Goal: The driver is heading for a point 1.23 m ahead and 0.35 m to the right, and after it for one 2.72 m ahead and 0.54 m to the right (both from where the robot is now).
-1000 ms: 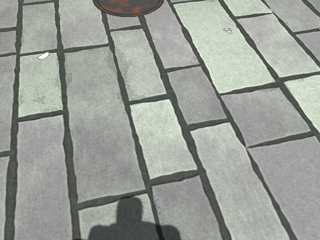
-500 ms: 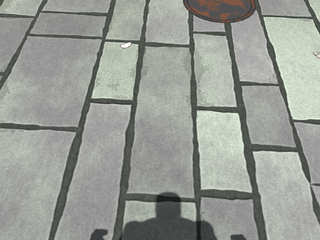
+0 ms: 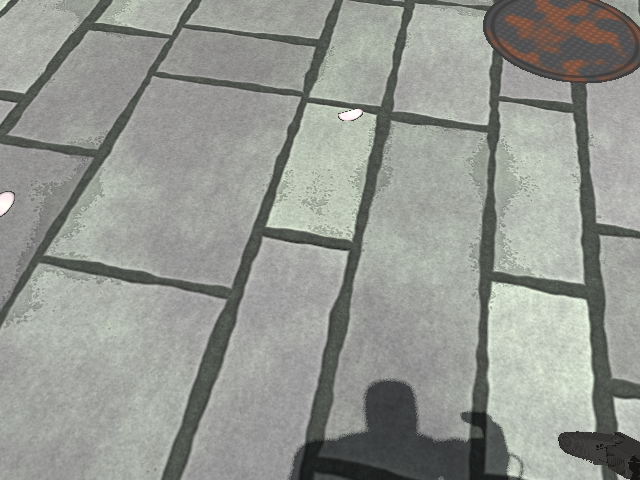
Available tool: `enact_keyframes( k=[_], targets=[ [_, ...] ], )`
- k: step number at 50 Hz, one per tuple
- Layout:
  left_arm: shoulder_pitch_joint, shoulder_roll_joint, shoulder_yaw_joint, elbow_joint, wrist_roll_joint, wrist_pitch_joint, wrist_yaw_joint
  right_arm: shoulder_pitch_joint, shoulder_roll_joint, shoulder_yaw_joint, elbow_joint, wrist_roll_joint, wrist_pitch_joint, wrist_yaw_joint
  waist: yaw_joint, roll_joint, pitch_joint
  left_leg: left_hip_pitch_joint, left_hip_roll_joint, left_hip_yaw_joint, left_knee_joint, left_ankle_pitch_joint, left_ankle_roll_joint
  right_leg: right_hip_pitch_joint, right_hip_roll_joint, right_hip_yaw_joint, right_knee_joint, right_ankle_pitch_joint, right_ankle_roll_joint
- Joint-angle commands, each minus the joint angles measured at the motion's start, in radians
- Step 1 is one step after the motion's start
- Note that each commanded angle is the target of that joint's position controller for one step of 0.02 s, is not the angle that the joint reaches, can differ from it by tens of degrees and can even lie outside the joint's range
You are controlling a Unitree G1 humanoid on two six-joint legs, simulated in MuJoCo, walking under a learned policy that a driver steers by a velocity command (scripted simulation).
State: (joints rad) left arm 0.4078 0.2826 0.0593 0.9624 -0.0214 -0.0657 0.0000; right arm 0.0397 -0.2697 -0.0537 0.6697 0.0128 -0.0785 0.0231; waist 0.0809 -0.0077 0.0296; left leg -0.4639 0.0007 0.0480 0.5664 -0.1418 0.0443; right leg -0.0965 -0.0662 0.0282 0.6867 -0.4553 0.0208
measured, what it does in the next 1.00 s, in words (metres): walks ahead, turning right: right foot, then left foot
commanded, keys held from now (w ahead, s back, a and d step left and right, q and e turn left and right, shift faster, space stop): w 0.06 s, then w+e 0.88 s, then w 0.06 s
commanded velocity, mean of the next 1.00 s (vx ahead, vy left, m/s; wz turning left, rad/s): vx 0.49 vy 0.00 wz -0.40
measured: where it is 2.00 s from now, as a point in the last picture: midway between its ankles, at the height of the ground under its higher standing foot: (494, 287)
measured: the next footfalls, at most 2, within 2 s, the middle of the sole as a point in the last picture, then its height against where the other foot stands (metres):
right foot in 0.50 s outside the picture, level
left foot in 0.96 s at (373, 342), level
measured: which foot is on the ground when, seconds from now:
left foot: down 0.00-0.48, up 0.50-0.94, down 0.96-1.00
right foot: up 0.00-0.48, down 0.50-0.96, up 0.98-1.00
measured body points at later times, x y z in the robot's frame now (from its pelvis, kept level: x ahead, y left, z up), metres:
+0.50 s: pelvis +0.28 -0.03 -0.01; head +0.32 -0.04 +0.44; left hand +0.53 +0.17 -0.10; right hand +0.24 -0.31 -0.14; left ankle +0.09 +0.11 -0.71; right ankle +0.39 -0.13 -0.73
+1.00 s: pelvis +0.58 -0.07 +0.00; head +0.60 -0.08 +0.45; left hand +0.76 +0.17 -0.11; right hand +0.67 -0.39 -0.07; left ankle +0.72 -0.01 -0.72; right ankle +0.40 -0.13 -0.69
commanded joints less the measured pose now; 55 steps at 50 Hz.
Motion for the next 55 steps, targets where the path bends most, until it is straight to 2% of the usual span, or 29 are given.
enact_keyframes(
  k=[1,2,3,4,5,7,11,17,20,22,24,25,26,27,28,29,30,32,36,39,42,45,47,48,49,50,51,53,55],
  targets=[
    [-0.067,0.140,0.019,-0.131,-0.024,-0.056,-0.007,0.368,-0.189,-0.056,0.041,-0.007,0.002,-0.004,-0.194,0.216,-0.252,0.754,0.380,-0.687,-0.297,-0.329,0.238,-0.701,0.014,0.069,0.623,-0.055,-0.052],
    [-0.125,0.141,0.017,-0.144,-0.027,-0.059,-0.009,0.302,-0.153,-0.044,0.028,-0.006,0.000,-0.003,-0.170,0.161,-0.153,0.621,0.333,-0.546,-0.308,-0.283,0.209,-0.703,-0.032,0.042,0.607,0.031,-0.070],
    [-0.146,0.127,0.017,-0.147,-0.012,-0.056,-0.007,0.241,-0.129,-0.035,0.024,-0.011,-0.002,0.001,-0.138,0.102,-0.084,0.493,0.288,-0.448,-0.341,-0.202,0.195,-0.671,-0.062,0.030,0.546,0.104,-0.070],
    [-0.133,0.118,0.022,-0.138,0.000,-0.043,-0.005,0.196,-0.100,-0.027,0.019,-0.018,-0.008,0.003,-0.103,0.103,-0.050,0.405,0.251,-0.364,-0.375,-0.126,0.174,-0.617,-0.091,0.038,0.496,0.159,-0.070],
    [-0.107,0.096,0.018,-0.132,-0.002,-0.028,-0.008,0.173,-0.103,-0.029,0.022,-0.021,-0.014,0.004,-0.077,0.132,-0.042,0.343,0.246,-0.321,-0.407,-0.086,0.177,-0.566,-0.102,0.040,0.476,0.190,-0.062],
    [-0.105,0.069,0.013,-0.131,-0.004,-0.004,-0.007,0.167,-0.104,-0.033,0.039,-0.018,-0.033,0.003,-0.058,0.108,-0.019,0.297,0.236,-0.229,-0.447,0.012,0.179,-0.566,-0.102,0.043,0.443,0.246,-0.044],
    [-0.200,0.063,0.014,-0.168,0.001,0.002,-0.009,0.208,-0.122,-0.041,0.076,-0.030,-0.044,-0.011,-0.076,0.056,0.017,0.316,0.222,-0.081,-0.466,0.144,0.158,-0.634,-0.065,0.087,0.255,0.447,-0.025],
    [-0.396,0.030,-0.009,-0.253,0.004,-0.008,-0.045,0.280,-0.153,-0.048,0.119,-0.013,-0.032,-0.029,-0.151,0.029,0.071,0.422,0.238,0.056,-0.469,0.190,0.119,-0.605,-0.024,-0.005,-0.039,0.602,-0.051],
    [-0.445,0.041,-0.008,-0.303,0.003,-0.010,-0.066,0.308,-0.168,-0.054,0.136,-0.002,-0.005,-0.034,-0.155,0.037,0.070,0.566,0.274,0.082,-0.382,0.352,0.102,-0.643,0.000,-0.046,-0.091,0.471,-0.084],
    [-0.411,0.071,0.006,-0.323,0.001,-0.007,-0.074,0.295,-0.197,-0.061,0.128,-0.002,0.014,-0.045,-0.119,0.085,0.011,0.613,0.276,0.112,-0.249,0.720,0.078,-0.544,0.061,-0.113,-0.090,0.353,-0.118],
    [-0.189,0.151,0.050,-0.285,-0.004,-0.001,-0.066,0.280,-0.215,-0.061,0.116,-0.003,0.035,-0.059,0.008,0.107,-0.129,0.555,0.240,0.151,0.075,0.938,0.037,-0.227,0.145,-0.150,-0.126,0.324,-0.176],
    [-0.018,0.228,0.084,-0.254,-0.003,0.008,-0.048,0.284,-0.202,-0.051,0.096,-0.012,0.030,-0.066,0.086,0.043,-0.232,0.321,0.207,0.150,0.361,0.705,-0.002,0.101,0.063,0.011,-0.138,0.355,-0.233],
    [0.001,0.327,0.101,-0.253,-0.009,0.010,-0.037,0.391,-0.045,-0.002,0.046,-0.041,-0.002,-0.044,-0.024,-0.227,-0.338,-0.157,-0.004,0.087,0.741,-0.287,-0.075,0.480,-0.206,0.574,-0.184,0.219,-0.425],
    [0.041,0.260,0.080,-0.273,-0.003,0.004,-0.035,0.304,-0.110,-0.005,0.034,-0.005,-0.048,-0.026,0.042,-0.155,-0.467,-0.293,-0.055,-0.142,0.886,-0.446,-0.066,0.573,-0.273,0.843,-0.342,0.128,-0.476],
    [0.010,0.206,0.066,-0.266,0.005,-0.001,-0.031,0.205,-0.156,-0.018,0.001,0.032,-0.070,-0.015,0.063,-0.105,-0.328,-0.384,0.008,-0.169,0.874,-0.363,-0.044,0.500,-0.240,0.680,-0.364,0.178,-0.412],
    [-0.053,0.177,0.058,-0.278,0.001,-0.005,-0.029,0.173,-0.146,-0.010,-0.011,0.024,-0.081,-0.017,0.023,-0.015,-0.227,-0.365,0.054,-0.159,0.780,-0.281,-0.030,0.345,-0.196,0.555,-0.365,0.258,-0.373],
    [-0.127,0.150,0.050,-0.295,0.003,-0.006,-0.028,0.157,-0.147,-0.015,-0.009,-0.003,-0.082,-0.025,-0.024,0.035,-0.148,-0.303,0.084,-0.149,0.682,-0.241,-0.035,0.178,-0.159,0.469,-0.380,0.362,-0.348],
    [-0.192,0.132,0.041,-0.328,0.022,-0.006,-0.022,0.192,-0.154,-0.026,-0.016,-0.020,-0.057,-0.027,-0.090,-0.009,-0.101,-0.183,0.106,-0.149,0.614,-0.216,-0.056,-0.013,-0.128,0.404,-0.431,0.505,-0.361],
    [-0.180,0.167,0.052,-0.321,0.007,-0.007,-0.001,0.137,-0.100,-0.008,-0.043,-0.034,-0.027,-0.030,-0.093,-0.008,-0.042,-0.140,0.101,-0.095,0.366,-0.081,-0.110,-0.189,-0.060,0.258,-0.464,0.581,-0.329],
    [-0.140,0.179,0.057,-0.309,-0.001,0.005,0.010,0.024,-0.073,0.006,-0.065,-0.030,-0.032,-0.023,-0.041,-0.043,-0.039,-0.044,0.044,-0.077,0.114,0.173,-0.118,-0.235,0.006,0.197,-0.436,0.484,-0.266],
    [-0.076,0.177,0.057,-0.290,-0.007,0.017,0.012,-0.049,-0.097,-0.001,-0.088,-0.008,-0.041,-0.012,-0.007,-0.070,-0.044,-0.005,0.006,-0.095,-0.005,0.217,-0.113,-0.179,-0.016,0.266,-0.387,0.383,-0.242],
    [-0.067,0.167,0.056,-0.290,-0.005,0.024,0.013,-0.031,-0.139,-0.023,-0.092,-0.002,-0.051,-0.004,-0.033,-0.104,-0.052,0.028,0.001,-0.123,-0.065,0.109,-0.076,-0.084,-0.056,0.371,-0.292,0.329,-0.214],
    [-0.089,0.134,0.046,-0.303,0.000,0.026,0.011,0.094,-0.166,-0.045,-0.065,-0.007,-0.061,-0.009,-0.108,-0.116,-0.096,0.214,0.009,-0.105,-0.119,0.081,-0.026,-0.102,-0.015,0.367,-0.171,0.375,-0.171],
    [-0.093,0.073,0.023,-0.318,0.012,0.020,0.007,0.231,-0.212,-0.059,-0.054,-0.027,-0.066,-0.016,-0.170,-0.051,-0.214,0.428,0.144,-0.219,-0.098,0.049,0.038,-0.176,0.034,0.293,0.058,0.328,-0.132],
    [0.043,0.006,0.001,-0.339,-0.007,0.008,0.008,0.349,-0.305,-0.083,-0.019,-0.048,-0.055,-0.016,-0.136,0.238,-0.358,0.775,0.371,-0.649,-0.163,-0.135,0.208,-0.501,0.177,0.146,0.410,0.014,-0.055],
    [0.069,0.075,0.006,-0.322,-0.021,0.003,0.010,0.382,-0.246,-0.076,0.001,-0.019,-0.048,-0.006,-0.147,0.303,-0.346,0.801,0.429,-0.891,-0.254,-0.385,0.246,-0.674,0.134,0.151,0.579,-0.130,-0.038],
    [-0.022,0.145,0.024,-0.320,-0.022,0.006,0.010,0.336,-0.172,-0.055,-0.010,-0.011,-0.042,-0.008,-0.173,0.179,-0.208,0.696,0.382,-0.764,-0.273,-0.434,0.204,-0.723,0.092,0.160,0.643,-0.043,-0.033],
    [-0.164,0.138,0.024,-0.359,0.008,0.006,0.009,0.254,-0.126,-0.036,-0.009,-0.025,-0.029,-0.010,-0.153,0.076,-0.063,0.472,0.294,-0.522,-0.288,-0.210,0.167,-0.695,0.038,0.112,0.580,0.073,-0.034],
    [-0.162,0.104,0.022,-0.364,0.005,0.007,0.000,0.225,-0.102,-0.025,0.001,-0.030,-0.031,-0.010,-0.107,0.114,-0.030,0.357,0.239,-0.402,-0.332,-0.067,0.158,-0.610,-0.001,0.096,0.483,0.115,-0.038]
  ],
)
